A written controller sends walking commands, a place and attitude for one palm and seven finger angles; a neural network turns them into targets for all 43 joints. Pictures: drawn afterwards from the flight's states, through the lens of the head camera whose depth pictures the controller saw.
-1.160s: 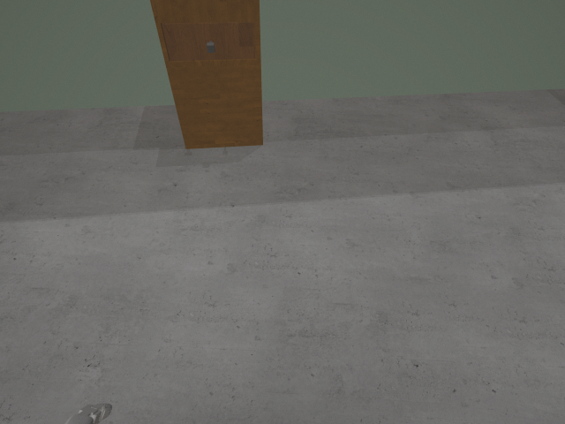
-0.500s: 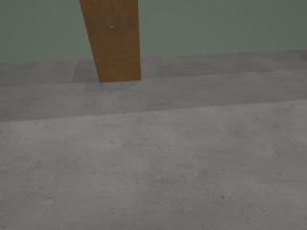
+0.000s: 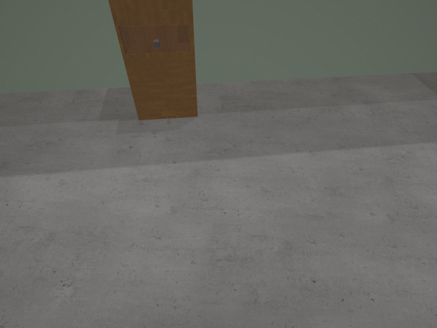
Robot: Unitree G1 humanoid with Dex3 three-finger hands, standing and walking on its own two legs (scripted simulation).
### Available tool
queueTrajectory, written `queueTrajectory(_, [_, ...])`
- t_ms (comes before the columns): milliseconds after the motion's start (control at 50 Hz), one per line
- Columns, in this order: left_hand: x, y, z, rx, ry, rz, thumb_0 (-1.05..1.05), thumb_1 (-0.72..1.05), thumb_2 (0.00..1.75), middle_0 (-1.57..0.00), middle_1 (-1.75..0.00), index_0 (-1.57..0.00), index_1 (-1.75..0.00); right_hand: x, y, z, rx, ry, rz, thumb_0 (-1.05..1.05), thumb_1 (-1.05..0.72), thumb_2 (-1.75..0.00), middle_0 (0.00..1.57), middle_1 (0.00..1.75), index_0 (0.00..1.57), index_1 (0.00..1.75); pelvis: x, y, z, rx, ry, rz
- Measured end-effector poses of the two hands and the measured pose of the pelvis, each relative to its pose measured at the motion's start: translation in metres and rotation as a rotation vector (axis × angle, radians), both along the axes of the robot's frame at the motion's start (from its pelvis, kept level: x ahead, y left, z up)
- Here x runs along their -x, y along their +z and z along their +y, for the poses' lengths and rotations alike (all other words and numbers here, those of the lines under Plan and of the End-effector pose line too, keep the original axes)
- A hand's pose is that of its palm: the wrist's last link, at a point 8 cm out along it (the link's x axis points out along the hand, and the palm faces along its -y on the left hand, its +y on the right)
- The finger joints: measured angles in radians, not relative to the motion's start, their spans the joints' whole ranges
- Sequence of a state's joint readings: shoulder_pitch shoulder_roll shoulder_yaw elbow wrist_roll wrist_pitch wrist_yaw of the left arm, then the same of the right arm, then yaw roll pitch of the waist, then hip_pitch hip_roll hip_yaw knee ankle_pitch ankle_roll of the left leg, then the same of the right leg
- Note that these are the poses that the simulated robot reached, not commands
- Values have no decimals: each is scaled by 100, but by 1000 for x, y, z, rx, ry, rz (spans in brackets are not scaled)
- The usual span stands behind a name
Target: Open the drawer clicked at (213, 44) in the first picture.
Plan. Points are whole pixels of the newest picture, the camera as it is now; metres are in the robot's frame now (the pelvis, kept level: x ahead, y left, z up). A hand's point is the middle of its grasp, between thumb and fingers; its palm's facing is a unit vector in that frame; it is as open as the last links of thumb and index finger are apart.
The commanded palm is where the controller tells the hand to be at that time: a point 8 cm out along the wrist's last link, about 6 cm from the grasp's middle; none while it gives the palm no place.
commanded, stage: look at it before walking up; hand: left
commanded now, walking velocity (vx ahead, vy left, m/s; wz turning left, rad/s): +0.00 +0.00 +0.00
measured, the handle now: (156, 42) +1.59 +0.43 -0.19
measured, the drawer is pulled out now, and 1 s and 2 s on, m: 0.00 0.00 0.00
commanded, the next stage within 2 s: walk to a spot facing it in 0.38 s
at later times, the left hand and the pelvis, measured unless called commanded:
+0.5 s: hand out of the picture +0.07 +0.25 -0.16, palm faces -0.04 -0.94 -0.33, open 7.4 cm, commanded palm none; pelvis +0.00 +0.00 +0.00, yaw +0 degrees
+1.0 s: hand out of the picture +0.11 +0.21 -0.19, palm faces +0.02 -0.99 -0.12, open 7.4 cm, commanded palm none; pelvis +0.11 +0.04 +0.00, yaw +1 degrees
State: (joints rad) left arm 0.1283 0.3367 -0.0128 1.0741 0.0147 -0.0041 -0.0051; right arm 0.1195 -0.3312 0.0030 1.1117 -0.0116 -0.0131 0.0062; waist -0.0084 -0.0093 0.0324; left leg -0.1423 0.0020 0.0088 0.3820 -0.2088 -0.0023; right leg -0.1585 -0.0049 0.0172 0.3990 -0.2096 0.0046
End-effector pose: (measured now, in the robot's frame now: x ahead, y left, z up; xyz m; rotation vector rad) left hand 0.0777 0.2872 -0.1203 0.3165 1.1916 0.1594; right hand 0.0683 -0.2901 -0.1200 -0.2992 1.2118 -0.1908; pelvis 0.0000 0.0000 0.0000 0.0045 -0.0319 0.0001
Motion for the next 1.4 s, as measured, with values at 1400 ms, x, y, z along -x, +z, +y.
queueTrajectory(1400, [-284, -32, -48, 146, 117, -83, -1, 93, 90, -20, -30, -20, -30, -195, -37, 73, -135, -113, 217, 1, -91, -90, 20, 29, 19, 29, -293, -17, 9, 32, 87, 7])
